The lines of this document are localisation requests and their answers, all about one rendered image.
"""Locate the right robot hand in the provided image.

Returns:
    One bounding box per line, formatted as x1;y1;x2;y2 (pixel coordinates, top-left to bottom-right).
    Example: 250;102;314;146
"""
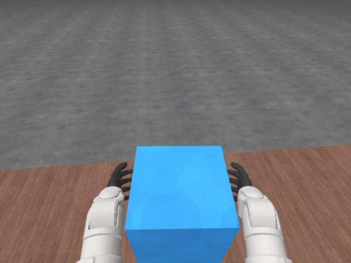
227;162;252;202

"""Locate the robot left forearm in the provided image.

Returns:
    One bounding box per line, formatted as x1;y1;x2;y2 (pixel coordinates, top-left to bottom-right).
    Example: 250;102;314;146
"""
76;186;125;263

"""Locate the carton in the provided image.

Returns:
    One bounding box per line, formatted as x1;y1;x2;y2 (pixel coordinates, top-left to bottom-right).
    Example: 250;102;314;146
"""
124;146;240;263

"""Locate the robot right forearm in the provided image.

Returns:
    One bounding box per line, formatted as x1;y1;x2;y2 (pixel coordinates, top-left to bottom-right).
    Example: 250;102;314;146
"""
237;186;293;263

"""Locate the left robot hand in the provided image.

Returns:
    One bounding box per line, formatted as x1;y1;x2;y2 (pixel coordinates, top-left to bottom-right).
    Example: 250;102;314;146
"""
107;162;133;201

